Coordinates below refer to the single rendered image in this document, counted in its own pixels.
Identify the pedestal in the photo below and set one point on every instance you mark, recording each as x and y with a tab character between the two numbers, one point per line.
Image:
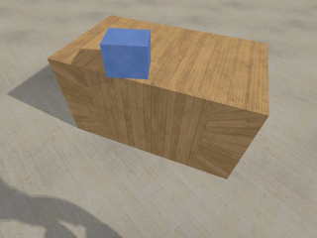
205	99

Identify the carton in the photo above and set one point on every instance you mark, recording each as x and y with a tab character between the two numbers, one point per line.
126	53

